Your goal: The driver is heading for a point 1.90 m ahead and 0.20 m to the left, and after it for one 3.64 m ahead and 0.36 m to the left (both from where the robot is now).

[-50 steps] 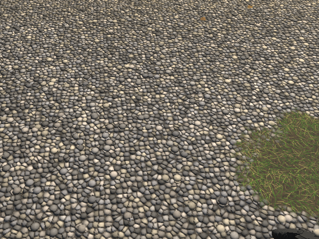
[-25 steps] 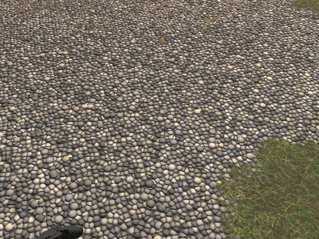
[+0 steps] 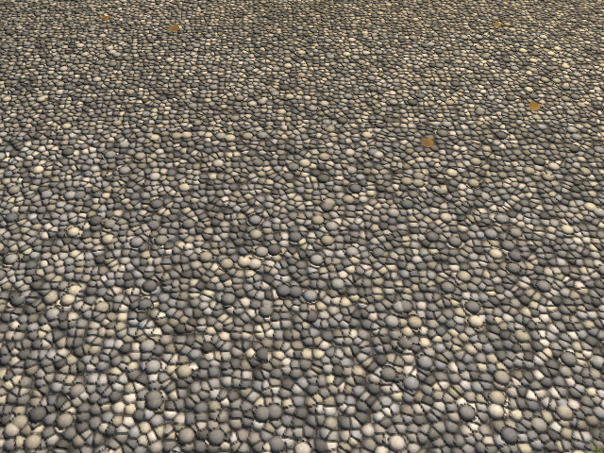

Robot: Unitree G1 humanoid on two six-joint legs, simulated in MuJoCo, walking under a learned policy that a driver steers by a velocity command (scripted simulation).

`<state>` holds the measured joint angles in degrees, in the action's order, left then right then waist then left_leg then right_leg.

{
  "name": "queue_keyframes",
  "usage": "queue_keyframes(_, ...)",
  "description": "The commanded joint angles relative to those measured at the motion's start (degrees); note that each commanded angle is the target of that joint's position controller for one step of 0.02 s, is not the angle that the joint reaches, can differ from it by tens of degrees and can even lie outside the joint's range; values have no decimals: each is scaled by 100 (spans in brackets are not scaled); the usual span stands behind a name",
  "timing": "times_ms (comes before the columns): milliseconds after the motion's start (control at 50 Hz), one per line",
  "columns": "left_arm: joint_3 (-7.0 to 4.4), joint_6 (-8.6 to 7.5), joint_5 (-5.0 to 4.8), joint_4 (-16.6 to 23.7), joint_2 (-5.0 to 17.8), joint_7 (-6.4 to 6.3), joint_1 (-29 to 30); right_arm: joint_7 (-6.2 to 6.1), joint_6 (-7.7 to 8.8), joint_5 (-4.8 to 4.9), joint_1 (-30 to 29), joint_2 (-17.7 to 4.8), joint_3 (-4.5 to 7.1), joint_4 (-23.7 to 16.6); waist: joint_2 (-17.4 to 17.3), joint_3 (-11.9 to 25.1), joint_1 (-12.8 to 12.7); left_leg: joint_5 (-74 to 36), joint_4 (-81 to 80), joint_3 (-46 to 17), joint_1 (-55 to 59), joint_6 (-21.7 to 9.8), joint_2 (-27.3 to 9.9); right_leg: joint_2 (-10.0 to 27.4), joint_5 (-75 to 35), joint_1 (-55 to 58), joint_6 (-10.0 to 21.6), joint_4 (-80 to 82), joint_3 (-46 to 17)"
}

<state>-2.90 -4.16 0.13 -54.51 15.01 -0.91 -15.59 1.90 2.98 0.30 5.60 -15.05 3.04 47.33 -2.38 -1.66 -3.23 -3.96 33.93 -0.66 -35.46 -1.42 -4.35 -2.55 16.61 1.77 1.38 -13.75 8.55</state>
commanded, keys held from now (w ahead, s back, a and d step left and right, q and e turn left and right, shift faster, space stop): q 0.28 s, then no key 0.72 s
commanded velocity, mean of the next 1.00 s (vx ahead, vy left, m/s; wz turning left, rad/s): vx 0.06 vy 0.00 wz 0.26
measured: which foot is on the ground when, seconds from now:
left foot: up 0.00-0.04, down 0.06-1.00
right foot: down 0.00-0.08, up 0.10-0.52, down 0.54-1.00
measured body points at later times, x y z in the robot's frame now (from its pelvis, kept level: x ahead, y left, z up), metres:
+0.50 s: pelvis +0.13 +0.01 +0.00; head +0.16 +0.02 +0.44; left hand +0.19 +0.31 -0.12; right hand +0.34 -0.22 -0.10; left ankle +0.18 +0.11 -0.74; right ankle +0.20 -0.13 -0.72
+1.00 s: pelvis +0.17 +0.00 +0.00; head +0.17 +0.00 +0.45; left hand +0.21 +0.28 -0.13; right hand +0.35 -0.23 -0.12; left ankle +0.15 +0.12 -0.74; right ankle +0.20 -0.13 -0.74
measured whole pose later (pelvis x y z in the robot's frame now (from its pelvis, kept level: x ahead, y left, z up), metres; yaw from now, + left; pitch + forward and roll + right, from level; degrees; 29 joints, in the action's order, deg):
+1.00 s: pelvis +0.17 +0.00 +0.00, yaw +14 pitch -1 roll +0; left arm -1.4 -1.0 0.5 -51.4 14.1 -0.8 -8.7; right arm -1.1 -1.1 -0.7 11.2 -13.9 2.7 46.2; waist 0.3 -1.9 -0.4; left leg 15.8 31.1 -4.9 -14.0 0.1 2.1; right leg 0.5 17.1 -12.6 -0.9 -30.9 -1.3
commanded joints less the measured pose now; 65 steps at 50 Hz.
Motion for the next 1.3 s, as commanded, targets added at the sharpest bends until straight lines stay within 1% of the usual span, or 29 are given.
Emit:
queue_keyframes(20,-264,120,-113,295,1118,-140,279,125,49,-39,19,-611,172,-511,742,188,324,692,-133,275,630,-200,296,1658,-4617,-14,534,-823,-195)
queue_keyframes(40,-278,186,-133,349,1129,-185,388,146,59,-44,559,-768,266,-400,683,440,598,684,-384,389,1210,-309,482,1556,-4842,-40,398,-1565,-125)
queue_keyframes(60,-253,232,-96,395,1045,-204,291,100,72,-42,1150,-1054,408,-257,366,763,837,-118,-821,319,2063,-476,624,1201,-4416,-313,141,-2706,29)
queue_keyframes(80,-142,205,133,560,773,-180,9,-38,27,-75,1518,-1584,523,-294,-714,1409,782,-2658,-535,-1215,3583,-921,-523,742,-1871,-1650,-225,-4560,127)
queue_keyframes(100,29,109,177,656,276,-67,-600,-72,4,-117,1174,-1784,492,-534,-1564,2283,256,-3800,-640,-3603,5189,-2324,-1858,-370,2431,-3516,-548,-6545,-589)
queue_keyframes(120,-75,40,45,579,805,28,-404,-46,-53,-73,1149,-1397,419,-676,-607,2741,614,-2627,-922,-3371,4947,-2210,-1641,14,2193,-3650,-425,-6832,-1525)
queue_keyframes(140,-110,45,-126,743,896,27,155,-59,-70,-53,768,-1145,358,-795,-291,2033,618,-1714,-1068,-2689,4325,-1919,-1313,206,1737,-3935,-326,-6679,-1417)
queue_keyframes(160,-118,103,-94,741,821,-54,360,-85,-102,9,496,-1001,324,-807,258,1343,474,-992,-1282,-2213,3472,-1591,-1006,433,1321,-3985,-340,-6180,-1325)
queue_keyframes(180,-168,192,-11,769,914,-138,473,-130,-135,28,338,-875,284,-852,200,1037,385,-482,-1450,-2050,2797,-1461,-865,574,1065,-3790,-349,-5731,-1343)
queue_keyframes(200,-190,274,13,813,918,-159,458,-154,-169,-34,289,-893,286,-883,-25,884,258,-129,-1603,-1998,2272,-1395,-697,572,898,-3436,-349,-5451,-1336)
queue_keyframes(240,-173,326,46,824,754,-194,327,-199,-192,-113,249,-1001,330,-962,-283,869,168,-198,-1692,-1853,1900,-1392,-519,443,705,-3174,-412,-4941,-1273)
queue_keyframes(300,-162,346,59,851,688,-245,389,-304,-227,-47,317,-1111,377,-1029,-273,1090,214,-95,-1605,-1871,2029,-1356,-508,394,400,-3221,-560,-4286,-1331)
queue_keyframes(400,-144,391,10,950,655,-226,674,-374,-343,-83,252,-954,297,-1049,-497,920,377,1455,-1695,-1890,1721,-1165,-337,457,-20,-2856,-639,-3492,-1293)
queue_keyframes(460,-130,314,-13,988,661,-178,712,-349,-380,-115,328,-880,247,-999,-576,815,456,1417,-1554,-2038,1839,-1152,-395,437,153,-2534,-573,-2890,-1218)
queue_keyframes(520,-112,207,1,896,570,-68,401,-334,-427,-52,342,-695,132,-942,-474,756,212,1046,-1124,-1990,1847,-856,-227,356,-681,-1604,-313,-1183,-1042)
queue_keyframes(540,-146,183,88,910,800,-46,350,-334,-410,-63,603,-599,94,-877,-187,729,270,1272,-857,-1810,1624,-569,-3,770,-1195,-1160,-126,-851,-1400)
queue_keyframes(560,-227,198,181,983,1281,-66,405,-313,-365,-144,951,-438,59,-891,981,799,622,2378,-7,-1126,1234,-232,655,1732,-2317,-838,342,-765,-2325)
queue_keyframes(580,-178,221,249,925,1056,-48,577,-306,-324,-117,652,-566,111,-1019,1695,539,596,2949,124,-573,1136,-12,887,2150,-2171,-1461,991,-515,-2924)
queue_keyframes(600,-102,199,219,1042,787,-36,841,-310,-308,-138,504,-799,165,-981,1449,505,505,2919,393,-551,1426,112,714,2052,-1964,-1622,1063,-452,-2839)
queue_keyframes(660,-101,172,12,967,825,-49,940,-299,-409,-159,381,-508,132,-895,1253,476,473,1892,-270,-440,1916,225,544,1502,-1805,-1509,576,-735,-2199)
queue_keyframes(700,-56,165,39,863,709,-15,740,-271,-446,-151,382,-403,94,-855,1098,485,443,1033,-716,-505,2469,170,465,1149,-1488,-1623,260,-887,-1861)
queue_keyframes(720,-31,145,76,841,654,17,650,-276,-463,-138,397,-513,112,-862,949,508,383,557,-696,-598,2638,106,344,998,-1185,-1691,136,-983,-1744)
queue_keyframes(740,-43,121,80,827,711,54,397,-291,-482,-86,375,-751,172,-795,570,500,161,542,-488,-627,2663,-17,335,788,-999,-1780,31,-919,-1571)
queue_keyframes(760,-47,124,67,792,761,49,536,-279,-477,-77,451,-641,172,-770,576,477,324,823,-547,-634,2443,-66,383,718,-850,-1610,-41,-1045,-1411)
queue_keyframes(840,-13,210,38,760,625,-2,631,-279,-396,-123,401,-550,135,-641,117,339,232,719,-728,-738,2269,-58,317,609,-868,-1505,-51,-1284,-1237)
queue_keyframes(1200,5,299,19,45,545,-58,589,-370,-289,-77,534,-468,73,52,210,126,255,996,-885,-691,2333,-33,336,459,-659,-1400,-154,-1125,-1127)
queue_keyframes(1240,-1,321,-19,-91,535,-76,434,-387,-314,-43,661,-482,85,200,204,118,268,2669,-935,-579,2260,-105,495,302,714,-1516,-76,-1138,-995)
queue_keyframes(1260,-18,321,-53,-83,584,-91,447,-397,-317,-10,696,-557,113,225,207,-79,290,3699,-941,-594,2044,-196,528,264,1527,-1746,26,-1192,-1006)
queue_keyframes(1300,-7,229,-98,-41,560,-107,420,-395,-223,46,758,-572,115,233,116,-507,306,4628,-1107,-847,1694,-389,360,340,2296,-2141,215,-1215,-1180)
Velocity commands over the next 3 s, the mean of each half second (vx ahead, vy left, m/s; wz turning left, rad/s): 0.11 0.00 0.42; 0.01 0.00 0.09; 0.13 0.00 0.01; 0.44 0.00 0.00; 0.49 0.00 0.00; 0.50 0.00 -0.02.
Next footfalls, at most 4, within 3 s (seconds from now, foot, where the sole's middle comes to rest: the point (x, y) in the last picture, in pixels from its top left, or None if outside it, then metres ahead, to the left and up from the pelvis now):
0.06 left None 0.19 0.13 -0.78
0.54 right None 0.23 -0.12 -0.78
1.86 left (229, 432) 0.51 0.22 -0.78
2.40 right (313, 299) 0.86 0.05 -0.78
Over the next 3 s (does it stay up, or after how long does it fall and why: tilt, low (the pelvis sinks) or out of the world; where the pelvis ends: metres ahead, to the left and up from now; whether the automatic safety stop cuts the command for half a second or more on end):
stays up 0.99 0.22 -0.02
